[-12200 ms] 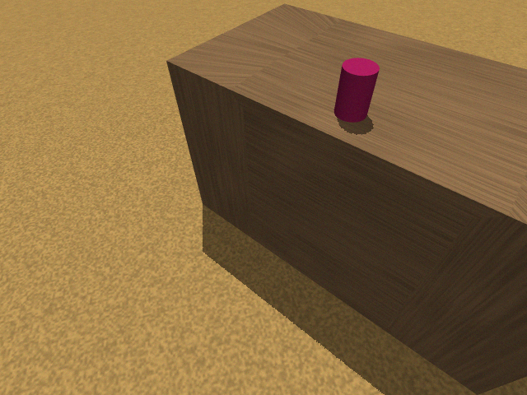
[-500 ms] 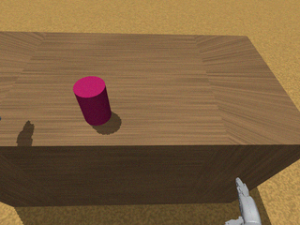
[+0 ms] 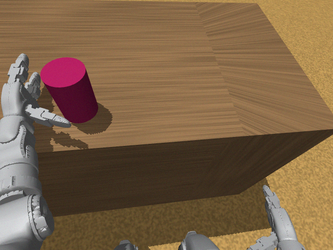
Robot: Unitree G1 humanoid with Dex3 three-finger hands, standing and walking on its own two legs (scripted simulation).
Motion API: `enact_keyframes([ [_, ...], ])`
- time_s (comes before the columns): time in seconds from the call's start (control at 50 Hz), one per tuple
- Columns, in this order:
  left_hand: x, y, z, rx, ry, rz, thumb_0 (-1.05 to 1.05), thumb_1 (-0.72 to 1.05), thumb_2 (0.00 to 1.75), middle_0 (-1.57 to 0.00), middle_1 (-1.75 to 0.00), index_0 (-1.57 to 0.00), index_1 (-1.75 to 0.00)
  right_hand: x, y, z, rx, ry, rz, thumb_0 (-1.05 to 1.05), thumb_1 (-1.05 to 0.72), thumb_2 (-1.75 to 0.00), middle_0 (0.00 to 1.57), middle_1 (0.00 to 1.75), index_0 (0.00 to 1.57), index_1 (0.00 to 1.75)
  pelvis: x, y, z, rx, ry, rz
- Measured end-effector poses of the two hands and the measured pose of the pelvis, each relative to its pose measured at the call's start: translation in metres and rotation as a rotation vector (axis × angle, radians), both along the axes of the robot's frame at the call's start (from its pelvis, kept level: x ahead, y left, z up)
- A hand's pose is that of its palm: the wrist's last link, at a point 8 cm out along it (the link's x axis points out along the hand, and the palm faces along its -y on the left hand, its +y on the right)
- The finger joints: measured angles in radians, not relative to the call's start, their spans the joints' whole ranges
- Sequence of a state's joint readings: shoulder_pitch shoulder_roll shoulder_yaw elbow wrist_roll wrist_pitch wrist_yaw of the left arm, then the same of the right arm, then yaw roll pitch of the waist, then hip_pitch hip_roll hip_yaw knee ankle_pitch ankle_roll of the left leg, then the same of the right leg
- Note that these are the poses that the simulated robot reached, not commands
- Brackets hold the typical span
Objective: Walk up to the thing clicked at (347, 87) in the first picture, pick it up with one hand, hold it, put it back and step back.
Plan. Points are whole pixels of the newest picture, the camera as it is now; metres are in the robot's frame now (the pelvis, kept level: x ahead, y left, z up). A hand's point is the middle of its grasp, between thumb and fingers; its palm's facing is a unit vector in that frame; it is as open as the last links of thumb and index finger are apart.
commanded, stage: close in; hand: left
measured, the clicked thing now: (73, 92) +0.47 +0.18 +0.08
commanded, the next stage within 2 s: close in 0.36 s
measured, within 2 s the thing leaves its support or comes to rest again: leaves its support in 1.60 s
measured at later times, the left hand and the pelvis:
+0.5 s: hand (68, 97) +0.45 +0.19 +0.09, palm faces +0.11 -0.99 +0.02, open 17.6 cm; pelvis +0.00 -0.01 +0.00, yaw +1 degrees
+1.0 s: hand (69, 91) +0.47 +0.19 +0.09, palm faces +0.14 -0.99 +0.01, open 15.1 cm; pelvis -0.01 -0.01 -0.01, yaw +0 degrees
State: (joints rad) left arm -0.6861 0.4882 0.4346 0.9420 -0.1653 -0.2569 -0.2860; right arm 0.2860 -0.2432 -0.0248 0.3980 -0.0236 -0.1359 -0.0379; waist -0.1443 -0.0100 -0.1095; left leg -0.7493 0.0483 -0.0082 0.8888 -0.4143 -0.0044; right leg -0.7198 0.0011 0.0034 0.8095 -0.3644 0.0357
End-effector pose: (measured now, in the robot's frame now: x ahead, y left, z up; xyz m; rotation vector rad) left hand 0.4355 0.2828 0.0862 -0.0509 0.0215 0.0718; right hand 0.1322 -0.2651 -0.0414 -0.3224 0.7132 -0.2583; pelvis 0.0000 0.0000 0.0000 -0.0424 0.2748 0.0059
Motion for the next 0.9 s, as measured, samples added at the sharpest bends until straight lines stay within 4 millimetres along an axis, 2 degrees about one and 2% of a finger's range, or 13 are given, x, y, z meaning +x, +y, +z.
enact_keyframes([
  [0.18,-0.003,-0.016,0.011,0.036,-0.011,0.038,-0.02,-0.50,0.04,-0.05,-0.05,-0.06,-0.04,0.007,-0.002,-0.003,0.040,-0.027,-0.021,-0.01,0.52,-0.05,0.05,0.05,0.05,0.06,0.003,-0.003,-0.004,0.006,-0.007,-0.001],
  [0.34,-0.012,-0.027,0.008,0.034,0.000,0.040,-0.02,-0.53,0.03,-0.05,-0.05,-0.07,-0.03,0.018,0.000,0.000,0.066,-0.061,0.008,-0.01,0.52,-0.05,0.05,0.05,0.06,0.06,0.004,-0.006,-0.005,0.015,-0.020,0.007],
  [0.54,-0.011,-0.046,0.007,0.029,0.001,0.045,-0.02,-0.58,0.02,-0.07,-0.04,-0.08,-0.03,0.012,-0.008,0.004,0.053,-0.057,-0.006,-0.01,0.52,-0.05,0.05,0.05,0.06,0.06,0.002,-0.010,-0.004,0.019,-0.032,0.008],
  [0.9,0.004,-0.046,0.008,0.039,0.004,0.068,-0.02,-0.60,0.11,-0.43,-0.28,-0.44,-0.27,-0.001,-0.009,0.011,0.032,-0.076,-0.017,-0.01,0.50,-0.05,0.05,0.05,0.05,0.06,-0.008,-0.008,-0.007,0.018,-0.021,0.000],
])
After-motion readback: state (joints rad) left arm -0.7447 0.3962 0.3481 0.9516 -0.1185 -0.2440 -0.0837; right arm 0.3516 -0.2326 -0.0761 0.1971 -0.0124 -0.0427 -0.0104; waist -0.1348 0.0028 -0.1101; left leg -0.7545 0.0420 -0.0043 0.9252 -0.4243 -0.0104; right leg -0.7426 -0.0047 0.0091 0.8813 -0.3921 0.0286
